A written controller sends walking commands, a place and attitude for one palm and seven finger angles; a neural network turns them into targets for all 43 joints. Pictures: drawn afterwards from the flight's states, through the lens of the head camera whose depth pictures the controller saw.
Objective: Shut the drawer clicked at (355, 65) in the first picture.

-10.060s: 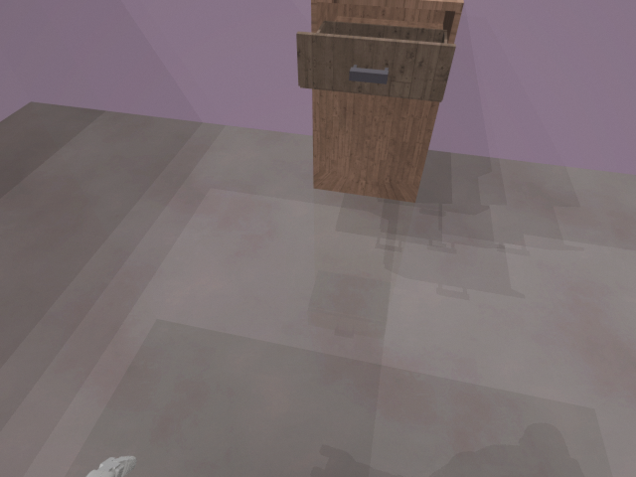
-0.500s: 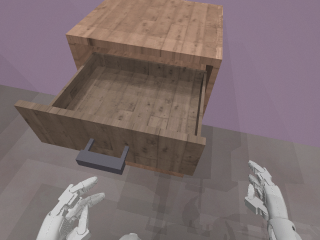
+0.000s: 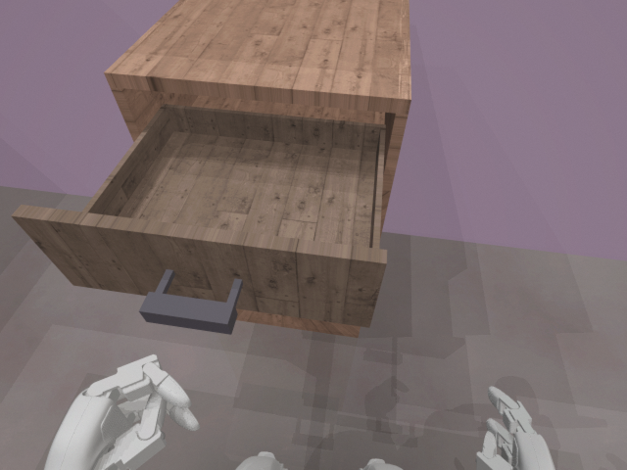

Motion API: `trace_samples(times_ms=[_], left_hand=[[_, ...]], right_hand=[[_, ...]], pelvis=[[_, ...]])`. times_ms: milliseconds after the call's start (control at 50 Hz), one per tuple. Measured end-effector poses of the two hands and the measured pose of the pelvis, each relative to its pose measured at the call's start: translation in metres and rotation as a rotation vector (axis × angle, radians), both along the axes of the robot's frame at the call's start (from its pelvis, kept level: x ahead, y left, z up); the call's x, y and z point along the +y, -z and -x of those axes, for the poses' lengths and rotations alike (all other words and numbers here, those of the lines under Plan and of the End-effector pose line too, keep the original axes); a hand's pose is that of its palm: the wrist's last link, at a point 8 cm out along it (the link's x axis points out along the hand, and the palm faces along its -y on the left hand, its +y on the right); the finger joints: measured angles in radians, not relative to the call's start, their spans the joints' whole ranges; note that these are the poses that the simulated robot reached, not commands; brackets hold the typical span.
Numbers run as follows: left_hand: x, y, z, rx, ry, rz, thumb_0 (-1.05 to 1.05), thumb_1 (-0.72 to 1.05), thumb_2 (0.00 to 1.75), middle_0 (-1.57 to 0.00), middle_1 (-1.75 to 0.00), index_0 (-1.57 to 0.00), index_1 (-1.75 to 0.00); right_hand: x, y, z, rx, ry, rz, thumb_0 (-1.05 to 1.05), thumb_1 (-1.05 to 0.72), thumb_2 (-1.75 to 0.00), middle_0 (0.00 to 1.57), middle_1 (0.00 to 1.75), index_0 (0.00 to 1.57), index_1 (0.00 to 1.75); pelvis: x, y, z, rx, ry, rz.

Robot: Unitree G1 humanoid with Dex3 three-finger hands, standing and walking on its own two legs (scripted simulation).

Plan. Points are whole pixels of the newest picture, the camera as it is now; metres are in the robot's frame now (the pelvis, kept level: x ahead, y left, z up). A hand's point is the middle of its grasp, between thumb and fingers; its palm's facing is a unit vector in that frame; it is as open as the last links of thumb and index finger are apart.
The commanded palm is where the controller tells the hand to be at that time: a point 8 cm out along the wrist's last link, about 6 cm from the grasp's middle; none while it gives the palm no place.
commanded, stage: raise the hand and make a fist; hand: left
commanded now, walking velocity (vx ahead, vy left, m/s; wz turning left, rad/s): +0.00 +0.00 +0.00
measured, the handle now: (196, 297) +0.32 +0.17 +0.05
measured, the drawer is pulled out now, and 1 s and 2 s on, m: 0.30 0.30 0.30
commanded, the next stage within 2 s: bring the fist close to the handle in 0.98 s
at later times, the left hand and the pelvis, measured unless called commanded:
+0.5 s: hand (140, 426) +0.15 +0.16 +0.13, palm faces -0.06 -1.00 -0.08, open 3.2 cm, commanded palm +0.10 +0.21 +0.14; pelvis +0.02 +0.01 +0.01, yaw +1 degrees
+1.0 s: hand (135, 433) +0.14 +0.16 +0.14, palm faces -0.06 -0.99 -0.11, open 3.2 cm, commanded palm +0.09 +0.21 +0.15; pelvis +0.02 +0.00 +0.02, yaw +1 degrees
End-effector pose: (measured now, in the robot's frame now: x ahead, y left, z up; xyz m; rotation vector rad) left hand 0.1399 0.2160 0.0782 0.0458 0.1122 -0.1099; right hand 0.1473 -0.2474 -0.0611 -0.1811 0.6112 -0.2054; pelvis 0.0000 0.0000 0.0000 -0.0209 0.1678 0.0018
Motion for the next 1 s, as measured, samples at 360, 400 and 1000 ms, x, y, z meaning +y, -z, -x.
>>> trace_samples(times_ms=[360,400,1000], left_hand=[[-0.005,-0.041,0.008,-0.064,-0.026,-0.024,0.01,0.89,0.90,-1.31,-1.50,-1.30,-1.49],[-0.005,-0.046,0.009,-0.070,-0.036,-0.028,0.01,0.89,0.90,-1.33,-1.53,-1.33,-1.52],[-0.005,-0.066,0.014,-0.085,-0.044,-0.067,0.01,0.89,0.90,-1.40,-1.60,-1.40,-1.60]], right_hand=[[0.054,-0.046,-0.066,-0.228,-0.132,-0.085,0.01,-0.91,-0.90,0.20,0.30,0.20,0.30],[0.059,-0.046,-0.069,-0.230,-0.150,-0.095,0.01,-0.91,-0.90,0.20,0.30,0.20,0.30],[0.028,-0.051,-0.066,-0.240,-0.116,-0.069,0.01,-0.91,-0.90,0.20,0.30,0.20,0.30]], pelvis=[[0.011,-0.010,-0.013,-0.054,-0.005,0.009],[0.011,-0.011,-0.014,-0.060,-0.008,0.010],[-0.004,-0.022,-0.021,-0.095,-0.010,0.002]])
